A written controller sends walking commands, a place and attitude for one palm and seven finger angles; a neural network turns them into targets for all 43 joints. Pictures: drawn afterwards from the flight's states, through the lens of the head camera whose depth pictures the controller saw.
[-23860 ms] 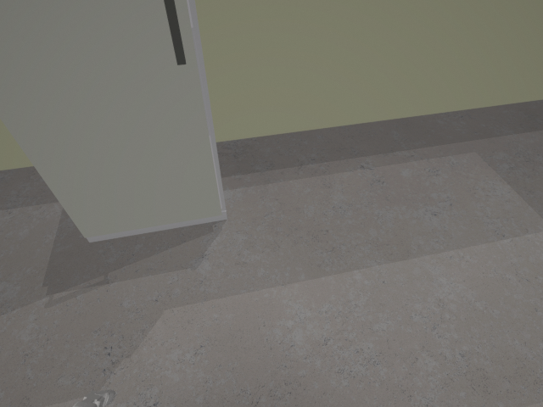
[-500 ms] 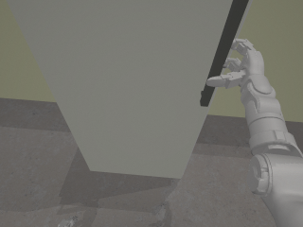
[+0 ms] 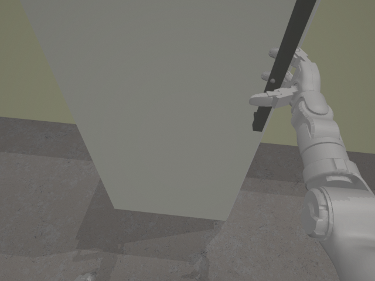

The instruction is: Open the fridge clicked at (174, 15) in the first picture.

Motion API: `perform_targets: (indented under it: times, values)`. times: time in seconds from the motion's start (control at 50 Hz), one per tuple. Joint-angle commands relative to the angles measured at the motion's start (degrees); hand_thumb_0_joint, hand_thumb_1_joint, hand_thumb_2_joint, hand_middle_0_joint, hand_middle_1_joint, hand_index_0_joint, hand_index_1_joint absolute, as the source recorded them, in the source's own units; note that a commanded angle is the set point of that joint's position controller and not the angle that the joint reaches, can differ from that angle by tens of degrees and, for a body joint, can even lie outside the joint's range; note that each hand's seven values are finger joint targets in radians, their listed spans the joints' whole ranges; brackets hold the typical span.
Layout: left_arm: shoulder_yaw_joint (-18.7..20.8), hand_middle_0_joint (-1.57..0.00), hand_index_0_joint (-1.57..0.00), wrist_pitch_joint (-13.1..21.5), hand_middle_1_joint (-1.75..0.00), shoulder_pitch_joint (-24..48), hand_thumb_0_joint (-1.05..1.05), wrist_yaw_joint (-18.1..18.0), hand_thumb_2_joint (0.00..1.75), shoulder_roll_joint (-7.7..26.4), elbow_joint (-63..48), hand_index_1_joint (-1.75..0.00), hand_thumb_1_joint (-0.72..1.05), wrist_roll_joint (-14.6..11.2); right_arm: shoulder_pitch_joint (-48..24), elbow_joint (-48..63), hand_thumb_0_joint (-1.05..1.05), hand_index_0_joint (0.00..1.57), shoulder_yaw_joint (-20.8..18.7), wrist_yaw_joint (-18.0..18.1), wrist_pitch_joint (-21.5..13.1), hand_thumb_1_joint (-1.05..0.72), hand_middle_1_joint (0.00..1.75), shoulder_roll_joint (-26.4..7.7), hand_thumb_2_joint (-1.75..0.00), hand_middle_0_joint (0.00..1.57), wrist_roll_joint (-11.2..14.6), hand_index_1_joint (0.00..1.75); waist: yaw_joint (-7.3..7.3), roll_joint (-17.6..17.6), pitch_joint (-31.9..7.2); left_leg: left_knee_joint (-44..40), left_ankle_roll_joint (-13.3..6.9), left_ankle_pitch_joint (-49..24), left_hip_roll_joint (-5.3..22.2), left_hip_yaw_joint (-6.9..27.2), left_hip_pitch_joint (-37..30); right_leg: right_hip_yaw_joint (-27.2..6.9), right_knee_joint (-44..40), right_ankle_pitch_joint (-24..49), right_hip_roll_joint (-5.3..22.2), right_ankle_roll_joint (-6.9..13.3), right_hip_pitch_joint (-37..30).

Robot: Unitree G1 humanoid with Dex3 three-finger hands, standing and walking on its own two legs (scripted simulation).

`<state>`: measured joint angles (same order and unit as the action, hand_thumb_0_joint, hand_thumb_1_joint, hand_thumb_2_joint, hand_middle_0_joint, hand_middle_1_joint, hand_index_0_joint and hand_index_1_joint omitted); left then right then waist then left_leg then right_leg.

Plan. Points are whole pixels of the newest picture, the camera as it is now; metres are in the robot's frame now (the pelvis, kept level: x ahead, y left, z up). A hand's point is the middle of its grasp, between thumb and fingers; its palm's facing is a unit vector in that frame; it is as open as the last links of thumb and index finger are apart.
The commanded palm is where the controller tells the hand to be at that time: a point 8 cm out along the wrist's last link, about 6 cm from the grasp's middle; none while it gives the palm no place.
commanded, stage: slide the fingers in behind the handle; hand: right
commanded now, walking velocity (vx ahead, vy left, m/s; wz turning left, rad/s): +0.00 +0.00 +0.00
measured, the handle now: (279, 59) +0.52 -0.12 +0.24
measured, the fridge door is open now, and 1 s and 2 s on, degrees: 0 0 0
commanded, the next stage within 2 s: grip the handle and tug to test in 0.36 s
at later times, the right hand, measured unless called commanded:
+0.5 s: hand (271, 80) +0.48 -0.11 +0.22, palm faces +0.00 +1.00 -0.01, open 13.8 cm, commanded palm +0.46 -0.15 +0.21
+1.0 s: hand (273, 82) +0.47 -0.11 +0.22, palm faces +0.00 +1.00 +0.01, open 7.8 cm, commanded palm +0.45 -0.16 +0.21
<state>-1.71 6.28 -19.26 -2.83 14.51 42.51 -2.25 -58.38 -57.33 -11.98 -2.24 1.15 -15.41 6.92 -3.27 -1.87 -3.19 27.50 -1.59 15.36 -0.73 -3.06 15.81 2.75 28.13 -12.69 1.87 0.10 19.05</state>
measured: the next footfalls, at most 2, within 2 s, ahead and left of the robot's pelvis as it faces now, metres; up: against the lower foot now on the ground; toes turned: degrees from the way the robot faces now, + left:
none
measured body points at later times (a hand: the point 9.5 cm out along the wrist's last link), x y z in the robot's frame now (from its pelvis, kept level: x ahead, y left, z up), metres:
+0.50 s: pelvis +0.00 +0.00 +0.00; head +0.01 +0.01 +0.45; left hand +0.07 +0.25 -0.12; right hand +0.47 -0.16 +0.22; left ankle -0.01 +0.10 -0.74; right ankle +0.02 -0.12 -0.74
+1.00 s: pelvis +0.00 +0.00 +0.00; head +0.01 +0.01 +0.45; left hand +0.08 +0.25 -0.12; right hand +0.47 -0.17 +0.22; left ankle -0.01 +0.10 -0.74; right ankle +0.02 -0.12 -0.74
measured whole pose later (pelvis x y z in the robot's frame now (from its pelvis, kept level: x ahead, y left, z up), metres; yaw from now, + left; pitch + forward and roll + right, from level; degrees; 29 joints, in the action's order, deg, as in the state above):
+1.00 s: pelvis +0.00 +0.00 +0.00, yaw +1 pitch +3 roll +0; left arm -1.5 5.5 -18.8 -2.8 14.5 42.0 -2.4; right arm -55.4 -53.2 -12.4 -1.9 2.4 -14.8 6.7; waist -2.9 -1.8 -3.4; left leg 26.5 -1.4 15.1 -0.9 -2.3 14.6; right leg 3.4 27.4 -12.8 2.0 0.2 17.7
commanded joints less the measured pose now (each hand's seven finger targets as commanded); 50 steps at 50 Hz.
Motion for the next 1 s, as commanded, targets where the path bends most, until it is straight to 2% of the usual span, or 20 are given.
perform_targets:
  times: [0.0, 0.02, 0.1, 0.12, 0.18, 0.28, 0.32, 0.36, 0.44, 0.48, 0.54, 0.62, 0.66, 0.7, 0.72, 0.74, 0.82, 0.84, 0.96, 0.98]
  values:
    - [2.5, -0.20, -0.20, 2.6, -0.30, 0.2, 0.00, -0.4, 0.90, 7.4, -6.0, -0.30, 0.90, -0.1, -33.1, 13.3, 0.00, 0.30, 0.3, -0.2, -4.0, 0.50, 1.20, -7.9, -0.30, 0.30, 0.4, 1.20, -1.16, 2.6, -17.2, -3.7, 0.3, -16.1, -0.4, 2.3, -1.4, -2.2, -1.6, 8.6, -1.5, 2.8, -11.5]
    - [2.5, -0.20, -0.20, 2.6, -0.30, 0.0, 0.00, -0.5, 0.90, 7.7, -6.1, -0.30, 0.90, 0.0, -32.7, 12.7, 0.00, 0.30, 0.4, -0.1, -4.0, 0.50, 1.20, -7.8, -0.30, 0.30, 0.7, 1.20, -1.33, 4.7, -16.5, -4.0, 0.5, -15.9, -0.4, 2.2, -1.8, -2.2, -1.7, 8.5, -1.4, 3.0, -10.8]
    - [2.6, -0.20, -0.20, 2.9, -0.30, -0.1, 0.00, -0.3, 0.90, 7.5, -5.6, -0.30, 0.90, 0.0, -34.2, 13.4, 0.00, 0.30, 0.6, 0.2, -4.1, 0.50, 1.20, -7.3, -0.30, 0.30, 0.4, 1.20, -1.16, 1.5, -18.1, -3.6, 0.3, -15.8, -0.4, 2.3, -1.1, -2.4, -1.7, 8.8, -1.5, 2.6, -12.1]
    - [2.7, -0.20, -0.20, 2.8, -0.30, -0.5, 0.00, -0.4, 0.90, 7.8, -5.4, -0.30, 0.90, 0.0, -33.9, 12.6, 0.00, 0.30, 0.2, 0.4, -4.1, 0.50, 1.20, -8.2, -0.30, 0.30, 0.3, 1.20, -1.36, 3.5, -17.6, -3.7, 0.3, -15.8, -0.4, 2.1, -1.5, -2.4, -1.6, 9.2, -1.4, 2.8, -11.7]
    - [2.6, -0.20, -0.20, 3.0, -0.30, -0.5, 0.00, -0.2, 0.90, 7.6, -5.2, -0.30, 0.90, 0.1, -34.4, 12.3, 0.00, 0.30, 1.5, 0.4, -4.2, 0.50, 1.20, -6.3, -0.30, 0.30, 0.3, 1.20, -1.73, 3.5, -17.3, -3.6, 0.4, -15.7, -0.5, 2.0, -0.5, -2.6, -1.6, 8.9, -1.4, 2.7, -11.9]
    - [2.3, -0.20, -0.20, 3.0, -0.30, -0.8, 0.00, -0.5, 0.90, 7.7, -4.7, -0.30, 0.90, 0.1, -36.8, 9.6, 0.00, 0.30, 1.3, 0.4, -4.2, 0.50, 1.20, -7.4, -0.30, 0.30, 0.0, 1.20, -2.33, 3.4, -15.2, -4.0, 0.5, -13.3, -0.3, 2.3, 0.6, -2.6, -1.9, 6.2, -1.6, 2.8, -10.0]
    - [2.5, -0.20, -0.20, 3.2, -0.30, -1.2, 0.00, -0.4, 0.90, 7.9, -4.9, -0.30, 0.90, 0.3, -36.0, 9.3, 0.00, 0.30, 0.3, 0.6, -4.6, 0.50, 1.20, -8.2, -0.30, 0.30, 0.1, 1.20, -1.89, 4.1, -16.5, -3.8, 0.5, -13.9, -0.3, 2.2, 0.0, -2.7, -1.5, 7.2, -1.6, 2.9, -10.4]
    - [2.4, -0.20, -0.20, 3.4, -0.30, -1.1, 0.00, -0.2, 0.90, 7.7, -4.9, -0.30, 0.90, 0.2, -36.9, 10.0, 0.00, 0.30, 1.4, 0.4, -4.8, 0.50, 1.20, -6.9, -0.30, 0.30, 0.1, 1.20, -2.18, 2.1, -17.3, -3.4, 0.4, -14.1, -0.3, 2.2, 0.5, -2.8, -1.4, 7.5, -1.6, 2.7, -11.1]
    - [2.5, -0.20, -0.20, 3.7, -0.30, -1.2, 0.00, 0.0, 0.90, 7.8, -5.0, -0.30, 0.90, 0.2, -37.2, 10.5, 0.00, 0.30, 1.2, 0.5, -5.6, 0.50, 1.20, -7.0, -0.30, 0.30, 0.4, 1.20, -2.28, 3.3, -17.9, -3.4, 0.5, -14.1, -0.3, 2.2, 0.6, -2.9, -1.2, 7.5, -1.5, 2.7, -11.3]
    - [2.4, -0.20, -0.20, 3.8, -0.30, -1.2, 0.00, 0.1, 0.90, 7.7, -4.8, -0.30, 0.90, 0.1, -37.1, 9.7, 0.00, 0.31, 2.5, 0.3, -5.5, 0.41, 1.21, -5.5, -0.34, 0.31, 0.2, 1.21, -2.50, 2.3, -17.0, -3.2, 0.3, -13.5, -0.4, 2.0, 1.7, -3.1, -1.2, 7.4, -1.3, 2.5, -11.7]
    - [2.7, -0.20, -0.20, 3.9, -0.30, -1.4, 0.00, 0.2, 0.90, 7.9, -4.9, -0.30, 0.90, 0.2, -36.6, 11.2, 0.00, 0.32, 0.7, 0.6, -6.0, 0.27, 1.23, -7.3, -0.40, 0.32, 0.4, 1.23, -1.92, 3.4, -18.8, -2.8, 0.3, -15.3, -0.5, 1.9, 0.4, -3.2, -1.0, 9.3, -1.3, 2.6, -12.2]
    - [2.7, -0.20, -0.20, 3.8, -0.30, -1.0, 0.00, 0.3, 0.90, 7.8, -5.4, -0.30, 0.90, 0.2, -35.3, 12.3, 0.00, 0.35, 1.6, 0.3, -5.6, 0.08, 1.26, -6.2, -0.48, 0.35, 0.4, 1.26, -1.46, 2.2, -18.6, -2.7, 0.1, -16.5, -0.6, 1.9, -0.3, -2.7, -0.8, 10.5, -1.4, 2.5, -12.4]
    - [2.7, -0.20, -0.20, 3.6, -0.30, -0.8, 0.00, 0.3, 0.90, 7.9, -5.3, -0.30, 0.90, 0.2, -33.7, 12.6, 0.00, 0.35, -1.6, 0.4, -5.4, -0.01, 1.27, -9.4, -0.52, 0.35, 0.7, 1.27, -0.44, 3.0, -19.6, -2.7, 0.1, -17.0, -0.6, 2.1, -1.5, -2.7, -1.0, 10.4, -1.4, 2.5, -11.9]
    - [2.6, -0.20, -0.20, 3.3, -0.30, -0.5, 0.00, 0.4, 0.90, 7.7, -5.9, -0.30, 0.90, 0.2, -32.0, 12.8, 0.00, 0.36, -2.0, 0.5, -4.9, -0.11, 1.29, -9.5, -0.56, 0.36, 0.6, 1.29, -0.05, 4.4, -18.5, -2.8, 0.2, -18.0, -0.6, 2.2, -2.9, -2.2, -1.4, 10.3, -1.5, 2.7, -10.2]
    - [2.7, -0.20, -0.20, 3.1, -0.30, -0.3, 0.00, 0.4, 0.90, 8.0, -6.3, -0.30, 0.90, 0.3, -30.8, 14.3, 0.00, 0.37, -3.3, 0.7, -5.1, -0.15, 1.29, -11.5, -0.58, 0.37, 0.1, 1.29, 0.68, 3.6, -19.8, -2.5, 0.1, -19.2, -0.4, 2.2, -4.4, -2.0, -1.4, 11.7, -1.5, 2.7, -10.4]
    - [2.6, -0.20, -0.20, 3.0, -0.30, 0.2, 0.00, 0.5, 0.90, 7.7, -6.7, -0.30, 0.90, 0.2, -30.6, 15.5, 0.00, 0.38, -3.1, 0.8, -5.0, -0.20, 1.30, -11.1, -0.60, 0.38, 0.0, 1.30, 0.77, 2.9, -20.1, -2.4, 0.1, -20.0, -0.4, 2.3, -4.6, -1.8, -1.3, 12.2, -1.6, 2.7, -10.7]
    - [2.8, -0.20, -0.20, 1.9, -0.30, 0.6, 0.00, 0.1, 0.90, 7.8, -7.2, -0.30, 0.90, 0.2, -28.5, 16.2, 0.00, 0.40, -3.5, 0.7, -3.9, -0.39, 1.33, -11.8, -0.68, 0.40, -0.3, 1.33, 0.82, 5.9, -17.9, -3.3, 0.3, -20.2, -0.5, 2.3, -5.8, -1.2, -1.9, 11.8, -1.5, 3.0, -9.5]
    - [2.7, -0.20, -0.20, 1.9, -0.30, 1.4, 0.00, 0.1, 0.90, 7.5, -7.6, -0.30, 0.90, 0.0, -28.9, 17.6, 0.00, 0.40, -2.6, 0.5, -3.6, -0.43, 1.33, -10.7, -0.70, 0.40, -0.1, 1.33, 0.74, 3.3, -18.2, -3.4, 0.3, -20.0, -0.4, 2.6, -5.1, -1.1, -1.9, 11.4, -1.6, 3.0, -10.2]
    - [2.7, -0.20, -0.20, 1.3, -0.30, 1.5, 0.00, -0.7, 0.90, 7.4, -6.9, -0.30, 0.90, -0.2, -29.7, 17.4, 0.00, 0.43, -1.3, 0.0, -2.0, -0.71, 1.37, -9.6, -0.82, 0.43, 0.3, 1.37, -0.09, 3.7, -17.1, -4.2, 0.3, -18.5, -0.6, 2.4, -3.8, -1.6, -2.1, 10.8, -1.4, 3.0, -11.7]
    - [2.6, -0.20, -0.20, 1.4, -0.30, 1.5, 0.00, -0.7, 0.90, 7.4, -7.1, -0.30, 0.90, -0.1, -30.8, 18.7, 0.00, 0.44, -0.4, -0.1, -2.0, -0.76, 1.38, -8.7, -0.84, 0.44, 0.5, 1.38, -0.38, 1.6, -17.7, -4.2, 0.3, -18.9, -0.4, 2.5, -3.7, -1.5, -2.0, 11.3, -1.5, 2.9, -12.4]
